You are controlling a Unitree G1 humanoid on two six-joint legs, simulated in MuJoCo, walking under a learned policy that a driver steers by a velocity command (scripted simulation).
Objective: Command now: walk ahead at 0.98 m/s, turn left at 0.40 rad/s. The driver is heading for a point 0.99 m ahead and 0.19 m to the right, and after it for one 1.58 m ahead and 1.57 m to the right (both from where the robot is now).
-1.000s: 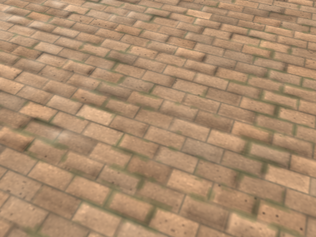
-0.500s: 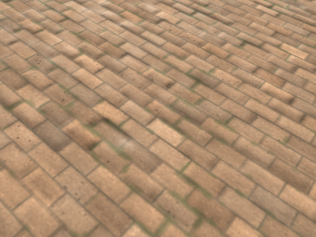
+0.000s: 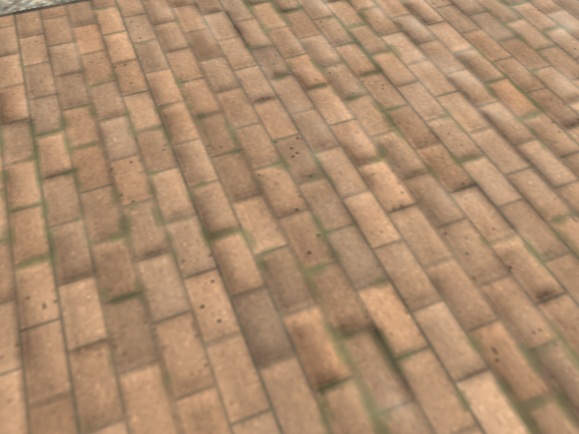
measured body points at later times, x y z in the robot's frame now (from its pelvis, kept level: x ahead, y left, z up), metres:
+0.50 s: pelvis +0.47 +0.06 +0.01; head +0.49 +0.07 +0.46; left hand +0.56 +0.33 -0.12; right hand +0.49 -0.22 -0.12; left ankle +0.43 +0.13 -0.73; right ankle +0.47 -0.09 -0.63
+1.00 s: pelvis +0.92 -0.01 +0.00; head +0.94 -0.01 +0.45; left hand +1.01 +0.26 -0.13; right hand +1.06 -0.30 -0.05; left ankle +1.14 +0.13 -0.66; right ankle +0.85 +0.00 -0.73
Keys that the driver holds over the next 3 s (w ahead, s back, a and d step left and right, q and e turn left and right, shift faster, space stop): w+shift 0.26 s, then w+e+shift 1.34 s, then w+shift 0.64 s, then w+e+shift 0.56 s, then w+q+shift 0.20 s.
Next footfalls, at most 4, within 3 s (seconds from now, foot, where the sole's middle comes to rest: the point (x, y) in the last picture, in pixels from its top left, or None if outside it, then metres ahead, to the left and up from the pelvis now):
0.30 left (249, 433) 0.47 0.13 -0.77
0.74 right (312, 276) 0.89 -0.01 -0.77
1.16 left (314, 160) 1.33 -0.02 -0.77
1.64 right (447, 141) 1.43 -0.46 -0.77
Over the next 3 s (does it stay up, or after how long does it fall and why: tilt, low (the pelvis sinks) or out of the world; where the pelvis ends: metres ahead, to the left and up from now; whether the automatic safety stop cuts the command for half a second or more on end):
stays up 1.69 -1.58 -0.02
